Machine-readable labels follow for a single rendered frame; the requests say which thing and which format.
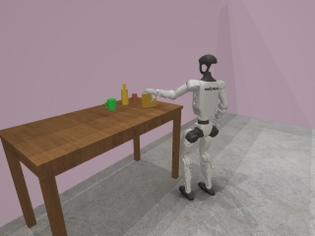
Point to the left robot upper arm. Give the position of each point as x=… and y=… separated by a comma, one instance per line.
x=190, y=85

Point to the table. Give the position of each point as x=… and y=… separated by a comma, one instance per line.
x=54, y=145

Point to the robot right hand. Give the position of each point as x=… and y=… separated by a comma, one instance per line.
x=216, y=125

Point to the robot head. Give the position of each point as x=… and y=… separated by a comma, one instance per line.
x=207, y=60

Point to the right robot upper arm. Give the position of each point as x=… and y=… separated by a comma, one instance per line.
x=222, y=96

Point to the right robot forearm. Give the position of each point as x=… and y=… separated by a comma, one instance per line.
x=218, y=115

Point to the robot left hand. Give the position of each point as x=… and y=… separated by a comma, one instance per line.
x=149, y=90

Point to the left robot forearm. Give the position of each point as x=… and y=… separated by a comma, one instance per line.
x=162, y=93

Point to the sponge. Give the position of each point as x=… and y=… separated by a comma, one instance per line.
x=147, y=100

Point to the robot left shin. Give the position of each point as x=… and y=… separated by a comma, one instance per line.
x=186, y=173

